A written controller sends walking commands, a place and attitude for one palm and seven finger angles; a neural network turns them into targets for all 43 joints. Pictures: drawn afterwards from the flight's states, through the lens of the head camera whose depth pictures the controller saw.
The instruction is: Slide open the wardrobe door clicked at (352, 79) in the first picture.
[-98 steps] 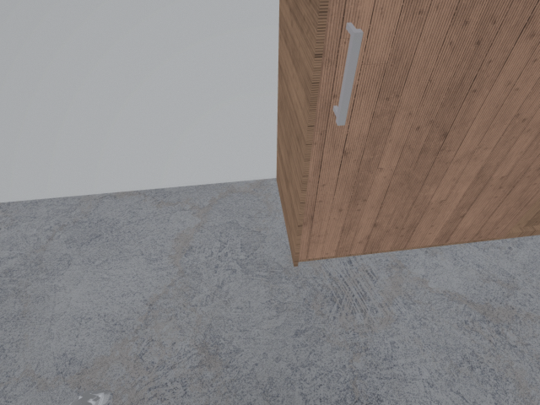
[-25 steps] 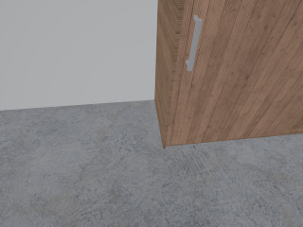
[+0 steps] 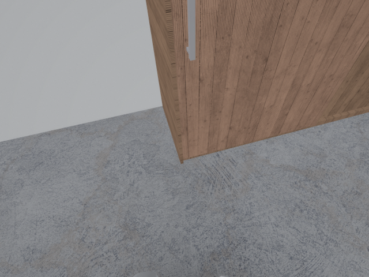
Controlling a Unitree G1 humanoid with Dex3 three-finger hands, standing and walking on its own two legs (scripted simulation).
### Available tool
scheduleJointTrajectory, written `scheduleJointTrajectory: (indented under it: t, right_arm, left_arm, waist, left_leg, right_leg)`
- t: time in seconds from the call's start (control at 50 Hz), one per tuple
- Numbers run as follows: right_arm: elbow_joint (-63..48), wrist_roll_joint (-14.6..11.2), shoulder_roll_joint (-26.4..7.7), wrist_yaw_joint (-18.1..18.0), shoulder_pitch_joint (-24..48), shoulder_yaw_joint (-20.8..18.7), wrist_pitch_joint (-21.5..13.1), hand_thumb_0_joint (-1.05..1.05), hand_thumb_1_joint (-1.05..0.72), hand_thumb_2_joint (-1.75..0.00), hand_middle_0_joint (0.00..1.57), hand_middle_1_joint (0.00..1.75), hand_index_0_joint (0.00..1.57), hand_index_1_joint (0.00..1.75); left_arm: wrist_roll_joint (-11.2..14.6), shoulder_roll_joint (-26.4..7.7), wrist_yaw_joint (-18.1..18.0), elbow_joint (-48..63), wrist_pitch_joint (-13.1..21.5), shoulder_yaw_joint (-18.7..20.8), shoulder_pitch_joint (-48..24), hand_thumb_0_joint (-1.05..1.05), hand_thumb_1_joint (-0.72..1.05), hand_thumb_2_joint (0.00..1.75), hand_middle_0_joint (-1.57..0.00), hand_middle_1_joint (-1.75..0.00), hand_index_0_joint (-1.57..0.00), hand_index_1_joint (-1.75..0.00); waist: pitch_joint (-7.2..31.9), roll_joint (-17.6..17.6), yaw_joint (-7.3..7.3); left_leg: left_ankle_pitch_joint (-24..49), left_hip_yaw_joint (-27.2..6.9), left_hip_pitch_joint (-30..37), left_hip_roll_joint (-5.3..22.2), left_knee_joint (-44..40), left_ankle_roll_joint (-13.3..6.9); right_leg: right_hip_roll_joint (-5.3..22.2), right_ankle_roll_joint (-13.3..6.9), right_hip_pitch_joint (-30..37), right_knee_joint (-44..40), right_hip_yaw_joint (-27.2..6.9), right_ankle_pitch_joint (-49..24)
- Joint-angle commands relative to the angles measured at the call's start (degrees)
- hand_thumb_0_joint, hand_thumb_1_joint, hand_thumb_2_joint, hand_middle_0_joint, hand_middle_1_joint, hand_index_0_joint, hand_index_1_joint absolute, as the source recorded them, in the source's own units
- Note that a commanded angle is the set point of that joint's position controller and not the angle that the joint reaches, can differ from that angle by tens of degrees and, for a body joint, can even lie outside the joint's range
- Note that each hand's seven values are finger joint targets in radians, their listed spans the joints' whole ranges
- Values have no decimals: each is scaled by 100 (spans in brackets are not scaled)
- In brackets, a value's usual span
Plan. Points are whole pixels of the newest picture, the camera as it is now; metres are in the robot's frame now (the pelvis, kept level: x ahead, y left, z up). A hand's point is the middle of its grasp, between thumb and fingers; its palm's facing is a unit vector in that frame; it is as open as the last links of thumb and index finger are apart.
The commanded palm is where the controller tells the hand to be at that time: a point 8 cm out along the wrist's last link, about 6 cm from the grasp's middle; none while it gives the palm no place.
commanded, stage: walk to a spot facing it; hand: left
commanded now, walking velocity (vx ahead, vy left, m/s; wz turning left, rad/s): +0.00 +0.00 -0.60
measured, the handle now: (189, 25) +0.82 +0.06 +0.13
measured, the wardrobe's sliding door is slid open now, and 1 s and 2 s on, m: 0.00 0.00 0.00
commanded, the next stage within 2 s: none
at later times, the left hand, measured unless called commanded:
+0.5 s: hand out of the picture +0.09 +0.25 -0.15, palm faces -0.18 -0.96 -0.24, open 7.4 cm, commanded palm none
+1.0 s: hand (142, 261) +0.17 +0.13 -0.14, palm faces -0.56 -0.79 -0.25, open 7.4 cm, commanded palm none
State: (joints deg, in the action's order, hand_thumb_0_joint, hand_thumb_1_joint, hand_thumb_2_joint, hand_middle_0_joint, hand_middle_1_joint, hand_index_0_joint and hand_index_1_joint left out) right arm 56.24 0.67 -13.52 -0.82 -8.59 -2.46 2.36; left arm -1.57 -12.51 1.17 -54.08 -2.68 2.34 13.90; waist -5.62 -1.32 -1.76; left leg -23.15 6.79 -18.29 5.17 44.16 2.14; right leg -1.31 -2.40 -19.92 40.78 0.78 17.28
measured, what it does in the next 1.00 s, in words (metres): steps on the spot, turning right: left foot, then right foot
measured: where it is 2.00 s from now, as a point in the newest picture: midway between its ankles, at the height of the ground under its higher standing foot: outside the picture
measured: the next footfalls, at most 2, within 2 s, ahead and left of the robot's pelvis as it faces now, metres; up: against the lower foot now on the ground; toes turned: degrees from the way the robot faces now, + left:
left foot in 0.46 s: +0.03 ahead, +0.15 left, +0.00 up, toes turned -15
right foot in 0.90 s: -0.08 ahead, -0.08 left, +0.00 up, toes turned -36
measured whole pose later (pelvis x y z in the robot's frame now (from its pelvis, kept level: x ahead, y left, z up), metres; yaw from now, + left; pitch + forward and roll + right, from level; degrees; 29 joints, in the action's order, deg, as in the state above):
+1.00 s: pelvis -0.05 +0.04 +0.01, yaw -35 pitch +0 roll -1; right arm 55.3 0.8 -15.3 -1.4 -14.6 -3.7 3.6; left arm -1.2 -11.9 0.5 -50.2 -2.0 3.4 6.4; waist -6.1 -2.6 1.9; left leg -28.3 4.6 -24.9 7.6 59.7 4.0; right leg -0.2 -0.9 -16.2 34.4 1.8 18.3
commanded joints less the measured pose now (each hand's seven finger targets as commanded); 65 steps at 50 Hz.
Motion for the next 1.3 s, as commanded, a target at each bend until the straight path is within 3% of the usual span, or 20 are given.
scheduleJointTrajectory:
  t: [0.0, 0.12, 0.28, 0.38, 0.4, 0.44, 0.46, 0.54, 0.64, 0.82, 0.84, 0.86, 0.88, 0.98, 1.12, 1.2, 1.22, 1.24, 1.26, 1.28]
  right_arm:
    - [-689, -11, -694, -74, 391, -248, -66, 0, -90, -90, 20, 30, 20, 30]
    - [-526, 41, -517, -64, 95, -239, -93, 0, -90, -90, 20, 30, 20, 30]
    - [-749, -10, -481, -118, 309, -207, -135, 0, -90, -90, 20, 30, 20, 30]
    - [-674, -91, -498, -175, -433, -188, -245, 0, -90, -90, 20, 30, 20, 30]
    - [-611, -95, -580, -206, -770, -198, -293, 0, -90, -90, 20, 30, 20, 30]
    - [-806, 22, -1419, -217, -615, -338, -314, 0, -90, -90, 20, 30, 20, 30]
    - [-910, 26, -1349, -209, -309, -307, -289, 0, -90, -90, 20, 30, 20, 30]
    - [-1048, 61, -771, -195, 298, -122, -356, 0, -90, -90, 20, 30, 20, 30]
    - [-743, 71, -906, -179, -695, -237, -353, 0, -90, -90, 20, 30, 20, 30]
    - [-520, 70, -1115, -59, -854, -381, -280, 0, -90, -90, 20, 30, 20, 30]
    - [-537, 26, -1036, -29, -902, -363, -275, 0, -90, -90, 20, 30, 20, 30]
    - [-736, 2, -606, 9, -862, -242, -247, 0, -90, -90, 20, 30, 20, 30]
    - [-973, 23, -505, -45, -493, -183, -187, 0, -90, -90, 20, 30, 20, 30]
    - [-732, 48, -502, -70, -364, -192, -79, 0, -90, -90, 20, 30, 20, 30]
    - [-906, 70, -533, 75, -266, -199, -212, 0, -90, -90, 20, 30, 20, 30]
    - [-648, 39, -513, 0, -1201, -185, -392, 0, -90, -90, 20, 30, 20, 30]
    - [-490, 54, -875, -65, -1799, -251, -443, 0, -90, -90, 20, 30, 20, 30]
    - [-454, 161, -1484, -89, -2118, -346, -465, 0, -90, -90, 20, 30, 20, 30]
    - [-465, 139, -1465, -110, -1934, -310, -500, 0, -90, -90, 20, 30, 20, 30]
    - [-522, 131, -1155, -94, -1557, -235, -525, 0, -90, -90, 20, 30, 20, 30]
  left_arm:
    - [34, -1370, -203, 420, 149, 365, 318, 0, 90, 90, -20, -30, -20, -30]
    - [56, -1035, -189, 446, 207, 353, 262, 0, 90, 90, -20, -30, -20, -30]
    - [5, -1147, -171, 463, 127, 433, 390, 0, 90, 90, -20, -30, -20, -30]
    - [7, -1255, -163, 619, 46, 460, -115, 0, 90, 90, -20, -30, -20, -30]
    - [33, -1175, -153, 674, 37, 441, -267, 0, 90, 90, -20, -30, -20, -30]
    - [74, -623, -50, 877, 13, 369, -194, 0, 90, 90, -20, -30, -20, -30]
    - [-17, -912, -47, 859, -3, 456, -360, 0, 90, 90, -20, -30, -20, -30]
    - [-28, -715, 105, 569, -89, 465, 47, 0, 90, 90, -20, -30, -20, -30]
    - [29, -556, 123, 783, -75, 344, -719, 0, 90, 90, -20, -30, -20, -30]
    - [29, -581, 93, 738, 85, 298, -614, 0, 90, 90, -20, -30, -20, -30]
    - [16, -826, 53, 633, 161, 339, -231, 0, 90, 90, -20, -30, -20, -30]
    - [-19, -1502, -48, 485, 239, 462, 223, 0, 90, 90, -20, -30, -20, -30]
    - [72, -1713, -129, 407, 210, 504, 495, 0, 90, 90, -20, -30, -20, -30]
    - [26, -1200, -214, 702, 131, 408, -537, 0, 90, 90, -20, -30, -20, -30]
    - [-21, -1334, -97, 605, 200, 430, -351, 0, 90, 90, -20, -30, -20, -30]
    - [30, -1147, -50, 674, 181, 420, -641, 0, 90, 90, -20, -30, -20, -30]
    - [33, -771, -22, 766, 164, 341, -676, 0, 90, 90, -20, -30, -20, -30]
    - [79, -315, 42, 957, 154, 270, -620, 0, 90, 90, -20, -30, -20, -30]
    - [10, -586, 73, 1083, 192, 339, -1039, 0, 90, 90, -20, -30, -20, -30]
    - [-33, -678, 128, 982, 203, 412, -1125, 0, 90, 90, -20, -30, -20, -30]
  waist:
    - [364, 1206, -81]
    - [862, 745, 25]
    - [930, 971, -123]
    - [1195, 1055, 188]
    - [1253, 921, 375]
    - [819, -1566, 323]
    - [511, -1213, 318]
    - [277, -641, -125]
    - [396, -642, 361]
    - [924, -880, 291]
    - [1161, -396, 76]
    - [1336, 1370, -121]
    - [1423, 1597, -262]
    - [816, 870, 165]
    - [503, 1161, 53]
    - [496, 938, 519]
    - [680, -281, 792]
    - [544, -2044, 830]
    - [143, -1500, 838]
    - [-293, -861, 618]
  left_leg:
    - [-387, -969, -1439, -152, 2345, 33]
    - [340, -815, -1306, -165, 1856, 198]
    - [-79, -786, -874, -365, 619, 147]
    - [305, -697, 553, -618, -1465, -70]
    - [677, -780, 1327, -460, -2114, -146]
    - [291, -3028, 1918, 1865, -3319, -859]
    - [517, -3113, 903, 2294, -3349, -1149]
    - [1747, -1096, 361, 1023, -2871, -914]
    - [3037, -916, 1500, 1290, -2501, -1131]
    - [3713, -5, 1240, 1369, -1267, -582]
    - [3244, 290, 653, 1253, -412, -248]
    - [455, 614, -1074, 621, 859, 141]
    - [-1354, -36, -1717, 195, 1823, 247]
    - [-202, -428, -1259, 232, 1819, 307]
    - [-218, -209, -761, -55, 410, 234]
    - [442, 19, 1311, -304, -1664, 116]
    - [-446, -838, 2169, 442, -2451, -37]
    - [-1928, -2948, 2327, 2134, -3433, -550]
    - [-2451, -3653, 1451, 2702, -3942, -933]
    - [-2503, -3252, 786, 2381, -4074, -839]
  right_leg:
    - [1808, -722, 407, -2650, -3115, -757]
    - [1193, -633, 1046, -2257, -2264, -1402]
    - [1080, -793, 1074, -2246, -2836, -1449]
    - [797, -472, 529, -1994, -2982, -1648]
    - [581, -241, -29, -1769, -2776, -1232]
    - [-640, 379, -2008, 537, -997, 1254]
    - [-185, 546, -1824, 1712, -784, 1243]
    - [32, 682, -1422, 3145, -415, 260]
    - [311, 746, -1528, 1841, -55, 606]
    - [123, 380, 542, -1095, 527, -139]
    - [410, 224, 1579, -1806, 211, -999]
    - [1856, -274, 2877, -1959, -1521, -2969]
    - [2557, -825, 2678, -1725, -2173, -4842]
    - [1503, -757, 1179, -1788, -1328, -3080]
    - [1330, -790, 566, -2534, -2128, 909]
    - [747, -421, -588, -1793, -1927, 1131]
    - [211, -136, -1322, -591, -1448, 1418]
    - [-475, 225, -2403, 1232, -343, 1927]
    - [124, 260, -2488, 2052, -510, 1508]
    - [289, 278, -2292, 2530, -494, 950]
